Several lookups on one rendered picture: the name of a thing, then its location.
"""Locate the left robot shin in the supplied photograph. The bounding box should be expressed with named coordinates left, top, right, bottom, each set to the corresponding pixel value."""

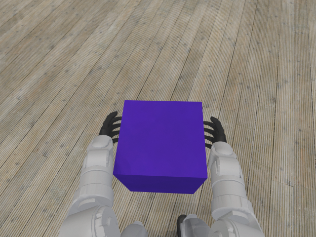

left=133, top=221, right=143, bottom=226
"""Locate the right robot forearm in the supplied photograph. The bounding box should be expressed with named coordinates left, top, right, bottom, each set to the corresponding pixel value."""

left=208, top=141, right=264, bottom=235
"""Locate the carton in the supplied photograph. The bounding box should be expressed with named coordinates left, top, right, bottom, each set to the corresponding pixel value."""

left=113, top=100, right=208, bottom=194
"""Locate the robot right upper arm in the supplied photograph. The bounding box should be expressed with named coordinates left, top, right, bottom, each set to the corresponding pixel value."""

left=208, top=218, right=265, bottom=237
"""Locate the robot left upper arm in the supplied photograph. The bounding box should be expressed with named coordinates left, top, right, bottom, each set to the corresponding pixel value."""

left=59, top=205, right=120, bottom=237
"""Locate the left robot forearm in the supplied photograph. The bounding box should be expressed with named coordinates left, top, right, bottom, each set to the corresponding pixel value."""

left=65, top=135, right=114, bottom=219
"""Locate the robot right foot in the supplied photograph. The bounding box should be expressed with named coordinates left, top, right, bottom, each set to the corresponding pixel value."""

left=177, top=214, right=187, bottom=237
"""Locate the right robot hand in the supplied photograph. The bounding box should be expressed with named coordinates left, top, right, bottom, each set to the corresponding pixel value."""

left=203, top=117, right=227, bottom=149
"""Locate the left robot hand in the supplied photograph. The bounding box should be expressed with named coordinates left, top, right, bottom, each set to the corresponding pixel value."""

left=99, top=111, right=122, bottom=143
